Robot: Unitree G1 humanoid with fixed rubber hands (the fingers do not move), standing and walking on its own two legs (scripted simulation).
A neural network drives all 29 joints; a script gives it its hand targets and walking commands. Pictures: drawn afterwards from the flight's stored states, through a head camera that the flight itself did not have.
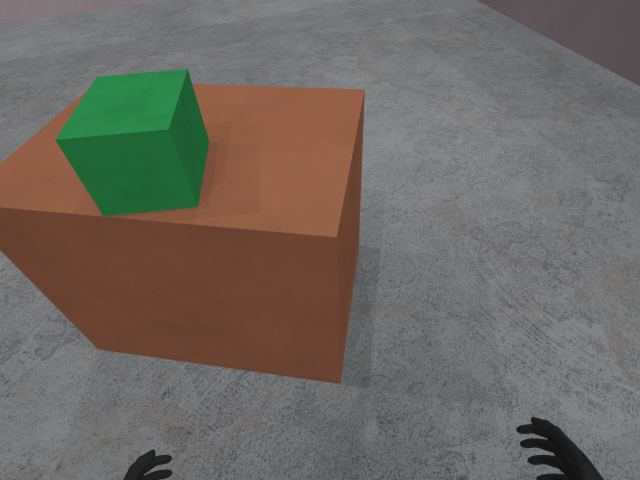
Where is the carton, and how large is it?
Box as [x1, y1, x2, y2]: [55, 69, 208, 215]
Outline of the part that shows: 187,69 96,77 55,139 103,215 197,206 208,146 208,139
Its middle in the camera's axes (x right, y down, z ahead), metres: -0.37 -0.22 +0.83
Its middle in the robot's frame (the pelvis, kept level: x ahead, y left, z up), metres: +0.79 +0.38 +0.02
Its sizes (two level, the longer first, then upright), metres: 0.246 0.195 0.183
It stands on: a pedestal, 0.68 m high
